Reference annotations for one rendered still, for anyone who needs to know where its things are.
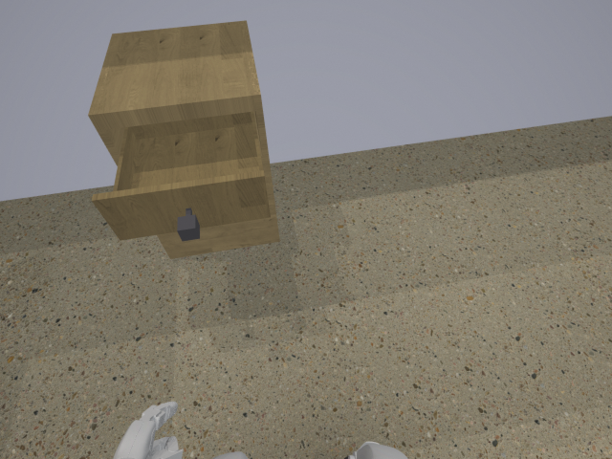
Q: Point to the handle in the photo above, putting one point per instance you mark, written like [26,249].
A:
[188,226]

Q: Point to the cabinet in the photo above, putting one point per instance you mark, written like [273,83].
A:
[185,73]

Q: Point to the robot left hand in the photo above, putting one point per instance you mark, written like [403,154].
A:
[138,440]

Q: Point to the drawer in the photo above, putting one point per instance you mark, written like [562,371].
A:
[212,165]

